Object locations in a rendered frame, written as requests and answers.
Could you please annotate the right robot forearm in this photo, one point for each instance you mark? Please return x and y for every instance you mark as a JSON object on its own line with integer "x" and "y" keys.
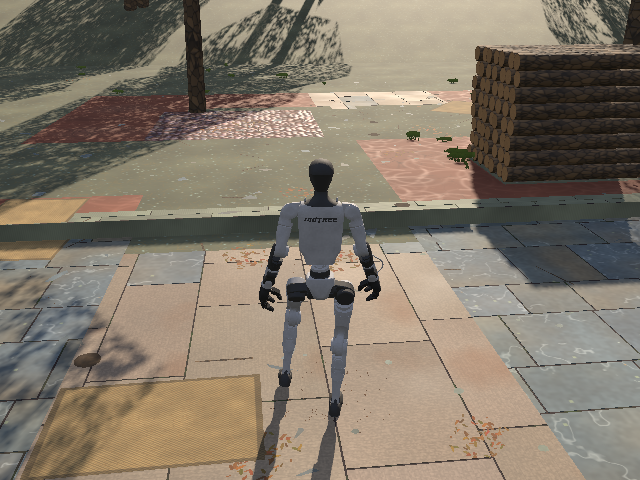
{"x": 369, "y": 265}

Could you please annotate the robot left hand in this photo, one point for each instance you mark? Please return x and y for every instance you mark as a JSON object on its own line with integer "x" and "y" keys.
{"x": 264, "y": 297}

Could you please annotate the humanoid robot head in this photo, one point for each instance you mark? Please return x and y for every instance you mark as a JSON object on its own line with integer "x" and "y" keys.
{"x": 321, "y": 172}

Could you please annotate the robot right hand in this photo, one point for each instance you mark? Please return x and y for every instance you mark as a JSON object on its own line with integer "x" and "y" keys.
{"x": 370, "y": 285}

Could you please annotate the left robot forearm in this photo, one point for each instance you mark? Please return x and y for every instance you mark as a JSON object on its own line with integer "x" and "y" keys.
{"x": 272, "y": 269}

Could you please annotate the right robot upper arm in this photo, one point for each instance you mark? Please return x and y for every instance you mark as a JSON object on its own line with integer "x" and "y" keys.
{"x": 352, "y": 212}

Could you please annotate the left robot upper arm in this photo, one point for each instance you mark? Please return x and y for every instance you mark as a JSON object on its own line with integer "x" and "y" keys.
{"x": 288, "y": 212}

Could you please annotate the robot torso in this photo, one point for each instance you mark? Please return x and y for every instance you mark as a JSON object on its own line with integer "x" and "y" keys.
{"x": 320, "y": 239}

